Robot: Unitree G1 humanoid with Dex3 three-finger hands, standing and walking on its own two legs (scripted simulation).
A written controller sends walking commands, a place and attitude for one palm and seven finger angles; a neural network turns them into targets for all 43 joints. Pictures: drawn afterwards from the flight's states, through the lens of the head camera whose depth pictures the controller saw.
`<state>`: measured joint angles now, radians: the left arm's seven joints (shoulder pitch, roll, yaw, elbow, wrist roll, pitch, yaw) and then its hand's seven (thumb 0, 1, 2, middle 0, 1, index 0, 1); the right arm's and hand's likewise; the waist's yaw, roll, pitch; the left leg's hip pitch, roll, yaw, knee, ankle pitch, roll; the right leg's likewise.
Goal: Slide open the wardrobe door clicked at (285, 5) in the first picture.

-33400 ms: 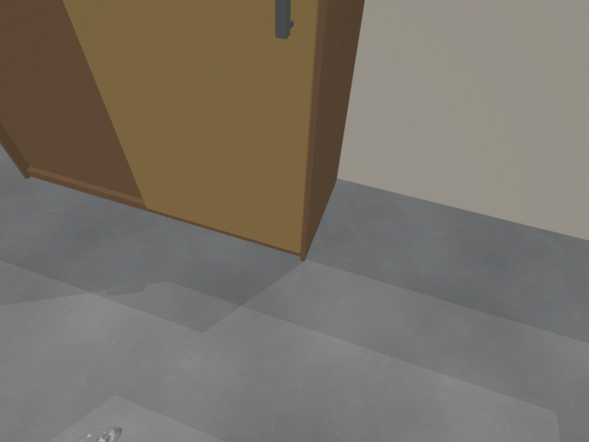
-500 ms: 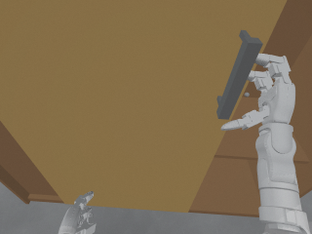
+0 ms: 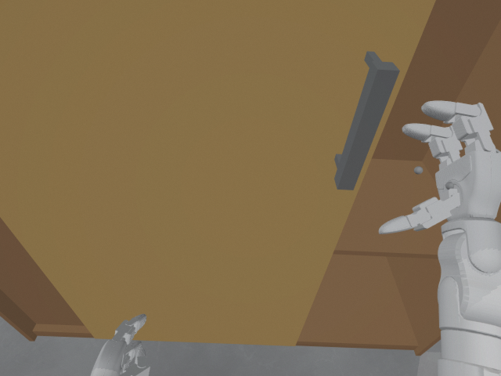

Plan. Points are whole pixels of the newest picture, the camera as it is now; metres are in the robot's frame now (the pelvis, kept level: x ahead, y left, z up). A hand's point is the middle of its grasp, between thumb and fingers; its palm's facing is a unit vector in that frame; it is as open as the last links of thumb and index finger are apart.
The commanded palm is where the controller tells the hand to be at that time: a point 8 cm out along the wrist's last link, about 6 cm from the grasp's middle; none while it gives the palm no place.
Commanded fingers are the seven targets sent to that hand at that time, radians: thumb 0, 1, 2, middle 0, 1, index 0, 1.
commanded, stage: slip the hand off the handle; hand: right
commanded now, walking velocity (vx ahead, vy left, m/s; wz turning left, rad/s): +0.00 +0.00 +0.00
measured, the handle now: (357, 124) +0.40 -0.14 +0.25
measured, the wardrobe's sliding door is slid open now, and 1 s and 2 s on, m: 0.47 0.47 0.47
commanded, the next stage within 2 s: draw the hand back to the body in 0.52 s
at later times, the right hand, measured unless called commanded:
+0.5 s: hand (448, 226) +0.22 -0.19 +0.24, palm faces +0.14 +0.99 -0.07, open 14.7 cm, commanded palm +0.19 -0.23 +0.22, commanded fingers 0.00 0.55 -0.20 0.25 1.15 0.25 1.15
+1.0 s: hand (458, 243) +0.21 -0.21 +0.22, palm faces +0.11 +0.99 -0.05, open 14.7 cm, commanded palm +0.18 -0.25 +0.21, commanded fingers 0.00 0.55 -0.20 0.25 1.15 0.25 1.15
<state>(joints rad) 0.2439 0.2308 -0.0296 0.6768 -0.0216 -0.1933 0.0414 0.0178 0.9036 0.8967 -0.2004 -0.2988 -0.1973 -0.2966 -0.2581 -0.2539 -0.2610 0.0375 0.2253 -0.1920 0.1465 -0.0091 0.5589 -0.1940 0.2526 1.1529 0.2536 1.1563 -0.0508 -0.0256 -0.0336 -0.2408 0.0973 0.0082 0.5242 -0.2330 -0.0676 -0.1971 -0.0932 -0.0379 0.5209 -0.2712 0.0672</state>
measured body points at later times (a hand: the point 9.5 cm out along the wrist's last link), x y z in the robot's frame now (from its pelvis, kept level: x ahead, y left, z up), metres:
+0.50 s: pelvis -0.02 +0.01 +0.00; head -0.06 +0.03 +0.45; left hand +0.19 +0.22 -0.06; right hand +0.21 -0.25 +0.24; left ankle +0.03 +0.17 -0.73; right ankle +0.00 -0.16 -0.73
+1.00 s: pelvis +0.00 +0.01 +0.00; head -0.07 +0.04 +0.45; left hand +0.22 +0.20 -0.04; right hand +0.20 -0.26 +0.22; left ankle +0.03 +0.17 -0.73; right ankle +0.00 -0.16 -0.73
